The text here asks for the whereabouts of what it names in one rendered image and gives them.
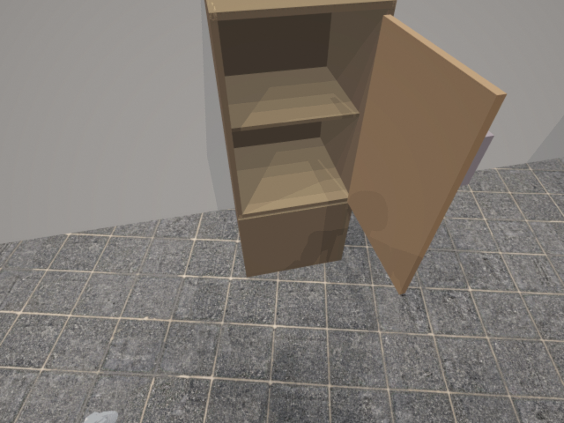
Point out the handle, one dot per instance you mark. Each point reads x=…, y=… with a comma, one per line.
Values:
x=482, y=150

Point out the cupboard door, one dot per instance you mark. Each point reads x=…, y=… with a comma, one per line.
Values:
x=425, y=119

